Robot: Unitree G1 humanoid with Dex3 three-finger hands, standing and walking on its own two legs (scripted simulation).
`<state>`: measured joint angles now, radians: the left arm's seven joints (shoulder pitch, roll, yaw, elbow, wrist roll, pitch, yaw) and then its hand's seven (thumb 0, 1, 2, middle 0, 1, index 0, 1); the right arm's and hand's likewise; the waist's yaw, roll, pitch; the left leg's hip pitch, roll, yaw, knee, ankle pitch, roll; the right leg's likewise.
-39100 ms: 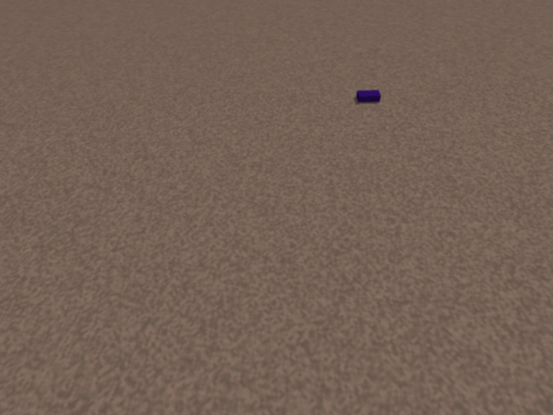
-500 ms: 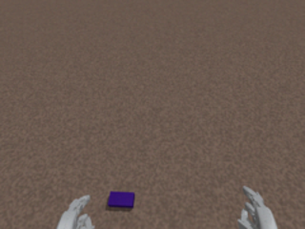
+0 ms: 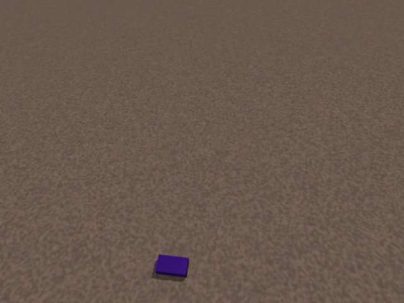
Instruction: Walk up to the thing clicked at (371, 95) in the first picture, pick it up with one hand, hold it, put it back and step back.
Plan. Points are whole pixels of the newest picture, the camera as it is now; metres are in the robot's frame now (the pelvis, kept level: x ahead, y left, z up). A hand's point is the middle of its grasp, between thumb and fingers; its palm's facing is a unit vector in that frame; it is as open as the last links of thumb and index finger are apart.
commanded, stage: stand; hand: left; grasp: from above
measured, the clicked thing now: (172, 265) +0.44 +0.22 -0.75
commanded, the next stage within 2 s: step back in 2.00 s
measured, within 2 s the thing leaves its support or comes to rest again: neither
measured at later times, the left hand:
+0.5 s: hand out of the picture +0.04 +0.24 -0.15, palm faces +0.03 -0.94 -0.34, open 7.4 cm
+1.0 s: hand out of the picture +0.07 +0.23 -0.15, palm faces +0.02 -0.94 -0.34, open 7.4 cm
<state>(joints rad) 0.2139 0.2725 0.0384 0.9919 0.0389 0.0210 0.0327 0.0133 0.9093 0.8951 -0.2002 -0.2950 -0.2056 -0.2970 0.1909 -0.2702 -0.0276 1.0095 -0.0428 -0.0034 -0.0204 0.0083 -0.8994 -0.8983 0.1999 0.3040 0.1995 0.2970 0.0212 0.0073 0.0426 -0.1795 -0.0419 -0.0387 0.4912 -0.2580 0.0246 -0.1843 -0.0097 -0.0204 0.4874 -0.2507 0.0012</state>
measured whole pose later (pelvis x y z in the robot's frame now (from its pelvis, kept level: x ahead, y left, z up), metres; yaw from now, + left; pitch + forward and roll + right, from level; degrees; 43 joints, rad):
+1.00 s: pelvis +0.01 -0.01 +0.01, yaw +0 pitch -3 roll +0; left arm 0.10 0.31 0.03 1.17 0.02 0.00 0.02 0.01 0.91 0.89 -0.20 -0.30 -0.21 -0.30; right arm 0.13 -0.32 0.00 1.14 -0.02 -0.01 -0.01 0.00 -0.90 -0.90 0.20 0.30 0.20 0.30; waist 0.00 0.02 0.05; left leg -0.08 -0.02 -0.06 0.32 -0.17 0.01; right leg -0.08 0.01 -0.03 0.31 -0.17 -0.01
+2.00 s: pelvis +0.02 -0.02 +0.01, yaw +0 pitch -2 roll +0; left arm 0.10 0.33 0.02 1.15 0.02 -0.01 0.01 0.01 0.91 0.89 -0.20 -0.29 -0.21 -0.30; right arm 0.12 -0.34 0.01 1.13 -0.02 -0.01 -0.01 0.00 -0.90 -0.90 0.20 0.30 0.20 0.30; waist 0.00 0.02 0.04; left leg -0.07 -0.01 -0.05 0.30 -0.18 0.00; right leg -0.07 0.02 -0.03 0.29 -0.17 -0.02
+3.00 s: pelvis -0.17 +0.04 +0.00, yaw -4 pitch -1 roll +1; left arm 0.15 0.35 0.06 0.81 0.04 0.04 0.01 0.01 0.91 0.89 -0.20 -0.30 -0.21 -0.30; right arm 0.14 -0.41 -0.04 0.88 0.01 0.05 -0.02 0.00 -0.90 -0.90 0.20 0.30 0.20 0.30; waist 0.01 0.01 0.15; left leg -0.39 -0.11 -0.14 1.10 -0.50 -0.02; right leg -0.33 0.00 0.07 0.56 -0.21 -0.02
